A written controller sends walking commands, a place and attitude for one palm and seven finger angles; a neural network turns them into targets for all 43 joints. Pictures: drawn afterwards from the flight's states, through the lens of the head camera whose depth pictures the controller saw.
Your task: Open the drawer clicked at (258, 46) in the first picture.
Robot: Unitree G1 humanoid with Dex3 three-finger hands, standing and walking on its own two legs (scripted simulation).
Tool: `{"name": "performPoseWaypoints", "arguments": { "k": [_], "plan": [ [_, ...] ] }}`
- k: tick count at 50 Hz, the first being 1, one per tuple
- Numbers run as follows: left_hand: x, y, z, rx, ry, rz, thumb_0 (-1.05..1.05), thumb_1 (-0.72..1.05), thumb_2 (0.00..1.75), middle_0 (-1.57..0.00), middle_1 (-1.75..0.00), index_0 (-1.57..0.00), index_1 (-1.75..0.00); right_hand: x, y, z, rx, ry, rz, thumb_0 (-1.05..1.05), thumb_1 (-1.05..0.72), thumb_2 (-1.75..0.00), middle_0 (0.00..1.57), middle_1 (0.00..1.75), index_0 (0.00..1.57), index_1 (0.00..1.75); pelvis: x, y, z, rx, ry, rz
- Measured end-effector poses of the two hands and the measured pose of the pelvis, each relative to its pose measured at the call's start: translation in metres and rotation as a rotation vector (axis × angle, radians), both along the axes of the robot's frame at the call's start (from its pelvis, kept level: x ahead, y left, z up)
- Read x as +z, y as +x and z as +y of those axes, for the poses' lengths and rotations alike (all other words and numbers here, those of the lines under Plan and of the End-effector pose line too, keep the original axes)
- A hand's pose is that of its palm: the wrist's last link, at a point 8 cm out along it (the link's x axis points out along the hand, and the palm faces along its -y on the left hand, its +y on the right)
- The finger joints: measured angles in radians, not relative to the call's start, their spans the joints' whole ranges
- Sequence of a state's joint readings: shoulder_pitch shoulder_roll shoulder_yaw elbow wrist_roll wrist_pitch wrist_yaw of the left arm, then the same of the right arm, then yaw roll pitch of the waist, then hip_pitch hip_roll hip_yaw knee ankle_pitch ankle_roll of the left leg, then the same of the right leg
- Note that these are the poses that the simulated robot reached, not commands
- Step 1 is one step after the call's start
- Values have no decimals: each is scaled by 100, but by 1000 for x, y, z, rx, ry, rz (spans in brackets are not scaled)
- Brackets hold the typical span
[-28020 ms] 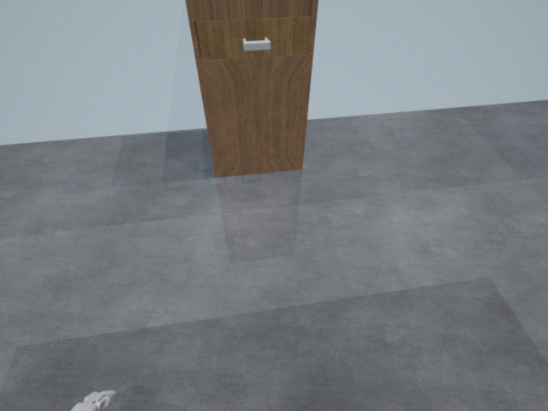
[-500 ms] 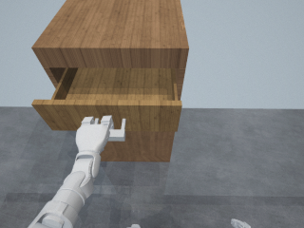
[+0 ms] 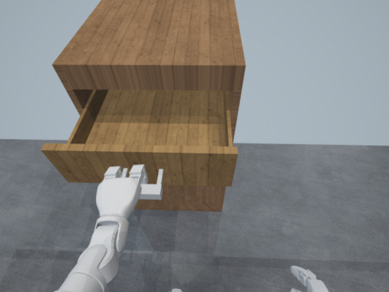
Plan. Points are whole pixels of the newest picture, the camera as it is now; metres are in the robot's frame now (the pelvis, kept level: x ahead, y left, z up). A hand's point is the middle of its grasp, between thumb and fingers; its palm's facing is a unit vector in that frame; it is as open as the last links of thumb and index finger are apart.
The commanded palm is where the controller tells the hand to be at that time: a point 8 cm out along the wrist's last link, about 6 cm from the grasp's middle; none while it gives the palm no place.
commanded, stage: pull the drawer open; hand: left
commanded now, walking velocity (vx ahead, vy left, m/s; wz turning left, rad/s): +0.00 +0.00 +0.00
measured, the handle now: (141, 182) +0.36 +0.15 +0.00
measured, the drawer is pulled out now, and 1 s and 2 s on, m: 0.21 0.30 0.28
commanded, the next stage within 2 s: open the thumb to release the handle in 1.02 s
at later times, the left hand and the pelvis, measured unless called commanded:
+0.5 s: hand (122, 227) +0.26 +0.18 -0.02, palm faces +0.02 -0.11 -0.99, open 5.8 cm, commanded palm +0.22 +0.17 +0.03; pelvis -0.01 -0.01 +0.00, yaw +0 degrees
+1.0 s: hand (118, 244) +0.23 +0.17 -0.02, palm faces +0.02 -0.13 -0.99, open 5.8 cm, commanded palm +0.18 +0.17 +0.03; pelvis -0.01 -0.01 -0.01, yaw +0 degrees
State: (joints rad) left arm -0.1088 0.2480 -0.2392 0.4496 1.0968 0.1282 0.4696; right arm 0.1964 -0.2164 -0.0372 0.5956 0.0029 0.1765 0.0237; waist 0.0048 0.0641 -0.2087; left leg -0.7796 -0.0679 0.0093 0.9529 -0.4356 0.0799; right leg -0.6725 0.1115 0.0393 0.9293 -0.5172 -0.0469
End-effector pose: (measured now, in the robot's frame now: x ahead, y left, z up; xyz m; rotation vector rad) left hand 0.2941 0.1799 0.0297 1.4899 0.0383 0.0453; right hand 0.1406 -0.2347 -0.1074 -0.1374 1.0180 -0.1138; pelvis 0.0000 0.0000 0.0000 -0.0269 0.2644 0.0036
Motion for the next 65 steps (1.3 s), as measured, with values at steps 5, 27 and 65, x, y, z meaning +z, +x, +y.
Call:
{"name": "performPoseWaypoints", "arguments": {
  "k": [5, 27, 65],
  "plan": [
    [0, -12, 0, 1, -11, 1, -1, 66, 84, -43, -133, -42, -135, 2, 2, 1, 7, 5, -19, 1, -91, -90, 20, 30, 20, 30, 0, -1, -1, -3, 2, -9],
    [0, -61, 0, 14, -30, -10, 0, 65, 83, -42, -134, -42, -135, 9, 19, 2, 51, 16, -99, 1, -91, -90, 20, 30, 20, 30, -2, -9, -6, -8, 12, -33],
    [-3, -78, 7, 49, -14, -58, -1, 60, 78, -40, -133, -41, -133, -7, 38, -3, 105, 3, -92, 1, -91, -90, 20, 30, 20, 30, -14, -7, -16, 5, 17, -3]
  ]
}}
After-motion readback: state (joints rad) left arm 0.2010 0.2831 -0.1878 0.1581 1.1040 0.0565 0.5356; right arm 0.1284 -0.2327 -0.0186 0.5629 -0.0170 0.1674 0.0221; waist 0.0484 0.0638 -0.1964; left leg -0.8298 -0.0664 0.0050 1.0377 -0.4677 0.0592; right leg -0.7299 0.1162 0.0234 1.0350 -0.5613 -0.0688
